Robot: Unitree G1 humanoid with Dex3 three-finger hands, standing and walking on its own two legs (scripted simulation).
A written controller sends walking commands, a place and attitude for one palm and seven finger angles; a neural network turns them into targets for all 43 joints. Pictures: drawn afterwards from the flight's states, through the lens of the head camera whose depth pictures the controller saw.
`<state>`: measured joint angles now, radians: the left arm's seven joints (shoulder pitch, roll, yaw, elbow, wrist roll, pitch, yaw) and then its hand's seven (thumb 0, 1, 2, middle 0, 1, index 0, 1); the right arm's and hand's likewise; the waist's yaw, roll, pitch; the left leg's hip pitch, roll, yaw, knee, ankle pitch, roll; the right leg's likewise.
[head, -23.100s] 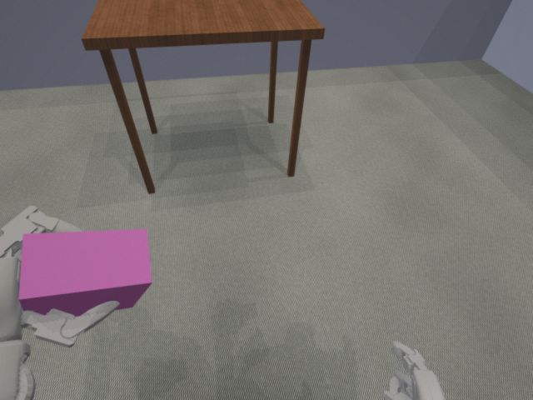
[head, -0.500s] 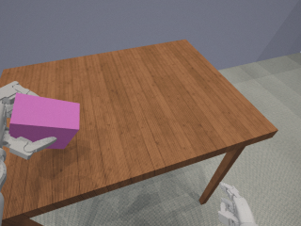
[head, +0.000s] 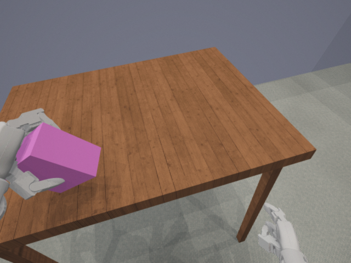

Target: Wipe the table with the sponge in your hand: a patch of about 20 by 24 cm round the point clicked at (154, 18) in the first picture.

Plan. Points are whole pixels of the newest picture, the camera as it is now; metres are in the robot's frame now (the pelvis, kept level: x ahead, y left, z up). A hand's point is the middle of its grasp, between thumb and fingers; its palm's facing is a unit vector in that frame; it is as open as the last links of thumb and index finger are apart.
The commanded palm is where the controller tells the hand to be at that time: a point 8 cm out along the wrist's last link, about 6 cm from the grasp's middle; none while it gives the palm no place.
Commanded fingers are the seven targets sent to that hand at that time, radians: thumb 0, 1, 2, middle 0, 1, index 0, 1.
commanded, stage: turn the palm down, sponge in hand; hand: left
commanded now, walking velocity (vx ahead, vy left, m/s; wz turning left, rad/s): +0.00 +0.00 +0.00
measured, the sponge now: (62, 165) +0.24 +0.25 +0.16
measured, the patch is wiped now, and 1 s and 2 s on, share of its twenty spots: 0.00 0.00 0.00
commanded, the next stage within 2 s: move the sponge above the wiping area in 1.50 s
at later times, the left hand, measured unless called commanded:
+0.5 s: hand (22, 145) +0.23 +0.30 +0.21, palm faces +0.30 -0.30 -0.90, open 10.2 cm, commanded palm +0.19 +0.31 +0.26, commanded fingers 0.00 0.10 1.30 -1.20 -1.60 -1.20 -1.60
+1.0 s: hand (5, 137) +0.23 +0.32 +0.23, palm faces +0.29 -0.12 -0.95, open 10.2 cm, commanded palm +0.18 +0.31 +0.29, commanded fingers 0.00 0.10 1.30 -1.20 -1.60 -1.20 -1.60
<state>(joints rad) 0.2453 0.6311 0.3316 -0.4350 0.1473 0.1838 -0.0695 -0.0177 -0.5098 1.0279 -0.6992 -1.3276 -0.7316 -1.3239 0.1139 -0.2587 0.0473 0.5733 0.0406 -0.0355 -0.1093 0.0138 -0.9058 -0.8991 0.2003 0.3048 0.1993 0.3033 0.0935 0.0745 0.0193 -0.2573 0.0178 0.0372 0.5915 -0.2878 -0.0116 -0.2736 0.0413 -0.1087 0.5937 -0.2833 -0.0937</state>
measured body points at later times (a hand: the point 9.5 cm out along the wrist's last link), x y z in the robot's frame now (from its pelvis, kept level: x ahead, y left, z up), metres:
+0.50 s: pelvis +0.00 +0.02 +0.00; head -0.02 -0.03 +0.45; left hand +0.21 +0.31 +0.26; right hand +0.24 -0.19 -0.07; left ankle +0.02 +0.13 -0.73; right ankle +0.03 -0.05 -0.73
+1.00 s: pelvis -0.02 +0.03 +0.01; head -0.03 -0.02 +0.46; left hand +0.21 +0.32 +0.28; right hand +0.25 -0.17 -0.06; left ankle +0.02 +0.13 -0.73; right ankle +0.03 -0.05 -0.73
